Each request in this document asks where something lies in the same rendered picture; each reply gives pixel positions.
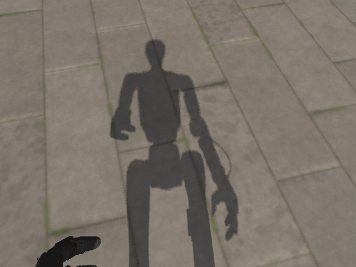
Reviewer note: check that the left robot hand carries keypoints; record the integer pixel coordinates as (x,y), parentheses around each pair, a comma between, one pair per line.
(66,249)

